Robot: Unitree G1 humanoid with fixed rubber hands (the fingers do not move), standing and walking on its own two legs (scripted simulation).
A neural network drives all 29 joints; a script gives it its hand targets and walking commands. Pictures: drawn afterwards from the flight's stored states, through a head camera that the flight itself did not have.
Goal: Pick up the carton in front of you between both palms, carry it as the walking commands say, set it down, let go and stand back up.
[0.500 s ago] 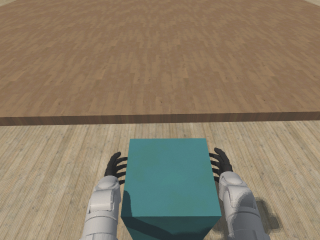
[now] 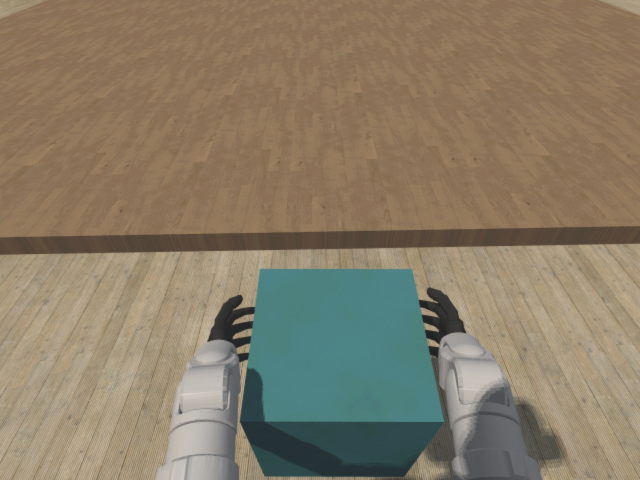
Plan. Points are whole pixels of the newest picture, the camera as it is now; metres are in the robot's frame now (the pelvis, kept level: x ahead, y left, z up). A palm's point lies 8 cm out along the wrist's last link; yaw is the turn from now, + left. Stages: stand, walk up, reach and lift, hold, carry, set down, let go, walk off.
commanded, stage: reach and lift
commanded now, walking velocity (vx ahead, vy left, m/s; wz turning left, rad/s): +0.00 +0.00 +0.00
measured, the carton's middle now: (335, 377) +0.30 +0.00 -0.04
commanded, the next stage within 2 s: hold in 0.54 s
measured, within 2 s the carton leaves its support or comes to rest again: neither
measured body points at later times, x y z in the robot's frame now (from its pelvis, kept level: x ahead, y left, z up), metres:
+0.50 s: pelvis +0.01 +0.00 +0.00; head -0.03 +0.00 +0.45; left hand +0.31 +0.15 +0.03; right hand +0.31 -0.15 +0.04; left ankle +0.02 +0.12 -0.74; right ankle +0.02 -0.12 -0.74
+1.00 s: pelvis +0.00 +0.00 +0.00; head -0.05 +0.00 +0.45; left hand +0.30 +0.15 +0.06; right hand +0.30 -0.15 +0.06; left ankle +0.02 +0.12 -0.74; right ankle +0.01 -0.13 -0.73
